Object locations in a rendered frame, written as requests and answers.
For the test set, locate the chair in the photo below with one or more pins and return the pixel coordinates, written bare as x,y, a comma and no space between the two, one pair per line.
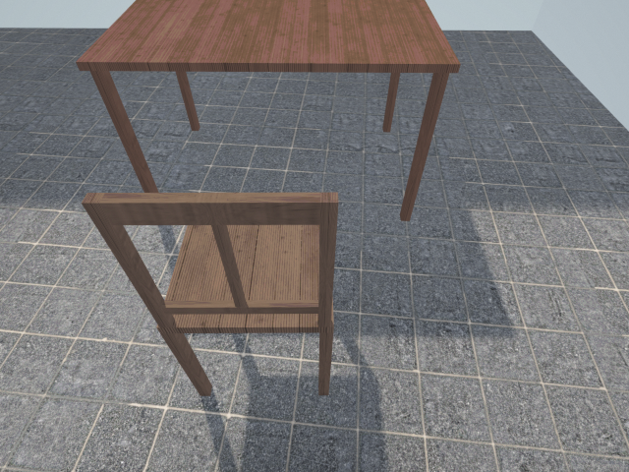
249,263

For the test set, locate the table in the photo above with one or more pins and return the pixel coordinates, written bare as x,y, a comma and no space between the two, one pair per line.
329,36

